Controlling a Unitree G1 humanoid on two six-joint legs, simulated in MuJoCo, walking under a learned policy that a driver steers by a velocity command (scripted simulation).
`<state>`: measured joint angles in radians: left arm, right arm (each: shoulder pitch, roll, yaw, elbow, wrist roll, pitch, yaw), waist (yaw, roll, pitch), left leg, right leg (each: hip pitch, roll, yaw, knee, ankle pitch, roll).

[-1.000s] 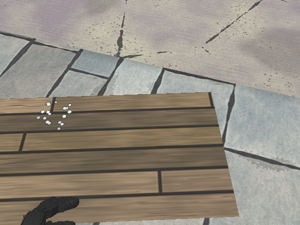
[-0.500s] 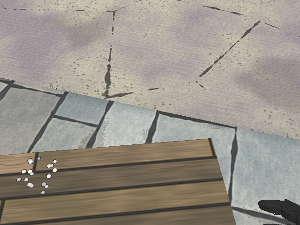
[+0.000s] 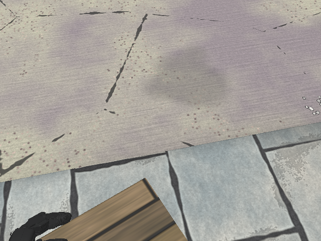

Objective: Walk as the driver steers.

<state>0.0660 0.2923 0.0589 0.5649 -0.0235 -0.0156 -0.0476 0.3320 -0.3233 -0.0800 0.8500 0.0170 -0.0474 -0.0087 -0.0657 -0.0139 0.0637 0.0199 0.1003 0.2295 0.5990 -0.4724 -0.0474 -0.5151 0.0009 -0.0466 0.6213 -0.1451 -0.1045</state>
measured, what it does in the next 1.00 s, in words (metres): walks ahead, turning right: left foot, then right foot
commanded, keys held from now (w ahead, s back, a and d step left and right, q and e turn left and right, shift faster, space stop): w+e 0.36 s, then w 0.56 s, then w+q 0.08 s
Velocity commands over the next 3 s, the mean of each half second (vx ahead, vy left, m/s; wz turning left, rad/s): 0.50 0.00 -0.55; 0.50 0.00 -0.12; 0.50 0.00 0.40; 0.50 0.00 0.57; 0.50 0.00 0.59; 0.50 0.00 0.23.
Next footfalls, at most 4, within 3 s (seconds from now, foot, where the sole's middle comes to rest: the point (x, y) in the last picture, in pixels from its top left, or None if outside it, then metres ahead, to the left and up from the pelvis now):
0.48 left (145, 236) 0.46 0.08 -0.75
0.98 right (219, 189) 0.63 -0.25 -0.75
1.64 left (158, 135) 1.03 -0.01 -0.90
2.02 right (185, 91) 1.34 -0.19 -0.90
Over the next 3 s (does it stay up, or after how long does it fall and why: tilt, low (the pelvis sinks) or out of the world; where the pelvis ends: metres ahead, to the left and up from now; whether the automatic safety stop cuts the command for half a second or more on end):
stays up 1.57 0.16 -0.12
